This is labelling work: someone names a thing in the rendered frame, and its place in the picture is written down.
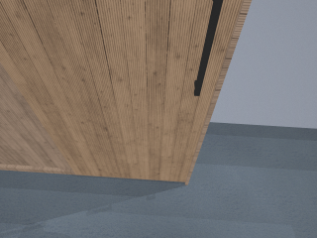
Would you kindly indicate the handle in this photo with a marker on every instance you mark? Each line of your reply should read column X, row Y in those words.
column 210, row 34

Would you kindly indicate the wardrobe door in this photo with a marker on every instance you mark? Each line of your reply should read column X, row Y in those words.
column 112, row 81
column 24, row 141

